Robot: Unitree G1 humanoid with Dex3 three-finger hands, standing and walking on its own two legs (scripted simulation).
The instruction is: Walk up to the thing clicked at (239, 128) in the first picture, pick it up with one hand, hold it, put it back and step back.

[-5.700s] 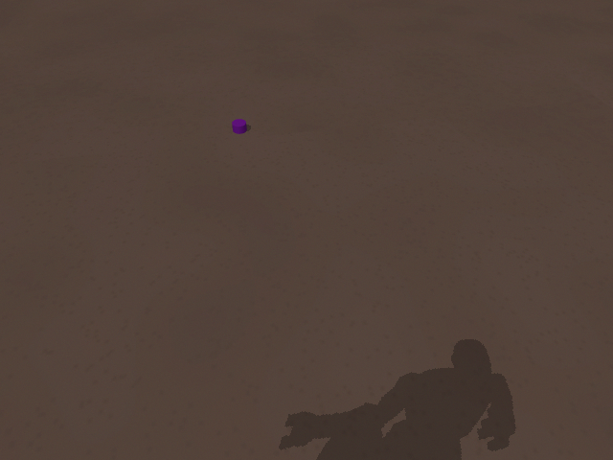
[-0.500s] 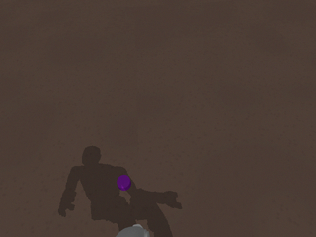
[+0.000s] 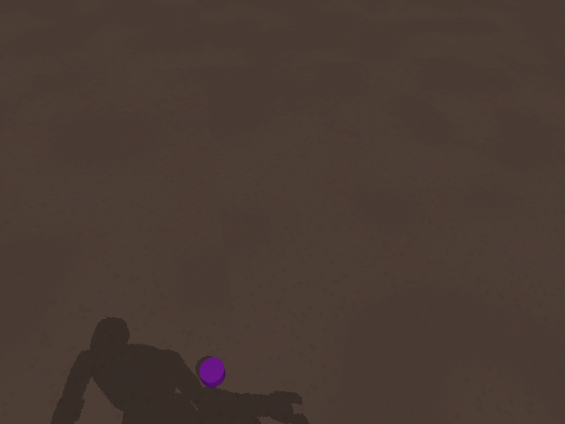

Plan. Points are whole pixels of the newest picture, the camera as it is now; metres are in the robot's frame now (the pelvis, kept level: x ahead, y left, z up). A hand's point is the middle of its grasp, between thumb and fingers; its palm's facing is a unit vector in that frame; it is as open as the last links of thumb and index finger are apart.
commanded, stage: walk up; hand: left
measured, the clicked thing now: (212, 372) +0.47 +0.22 -0.75
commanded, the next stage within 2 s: none
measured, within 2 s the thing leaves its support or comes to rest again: neither
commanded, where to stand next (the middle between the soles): +0.10 -0.07 m, yaw +6 degrees
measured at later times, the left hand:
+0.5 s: hand (150, 354) +0.29 +0.25 -0.16, palm faces -0.03 -0.92 -0.40, open 7.3 cm
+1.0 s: hand out of the picture +0.08 +0.19 -0.18, palm faces +0.19 -0.87 -0.45, open 7.3 cm
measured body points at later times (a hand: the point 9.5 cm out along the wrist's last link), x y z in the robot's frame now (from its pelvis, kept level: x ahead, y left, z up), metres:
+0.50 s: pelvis +0.06 -0.03 -0.06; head +0.13 -0.01 +0.39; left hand +0.29 +0.29 -0.14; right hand -0.01 -0.39 -0.13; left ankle -0.02 +0.20 -0.74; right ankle +0.16 -0.19 -0.74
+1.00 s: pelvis +0.07 -0.10 -0.04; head +0.14 -0.09 +0.40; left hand +0.07 +0.24 -0.15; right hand +0.26 -0.39 -0.15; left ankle +0.03 +0.03 -0.73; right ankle +0.16 -0.19 -0.74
